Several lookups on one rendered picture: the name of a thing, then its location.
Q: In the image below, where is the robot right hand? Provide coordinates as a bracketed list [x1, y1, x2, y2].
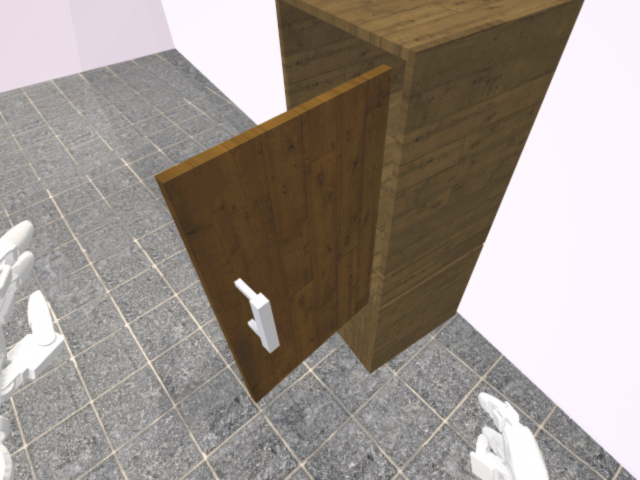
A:
[470, 392, 549, 480]

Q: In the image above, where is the handle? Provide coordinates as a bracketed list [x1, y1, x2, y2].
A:
[234, 278, 280, 353]

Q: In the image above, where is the cupboard door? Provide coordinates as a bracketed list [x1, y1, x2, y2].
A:
[155, 64, 393, 403]

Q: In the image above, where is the robot left hand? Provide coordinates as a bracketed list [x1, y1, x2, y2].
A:
[0, 220, 64, 407]

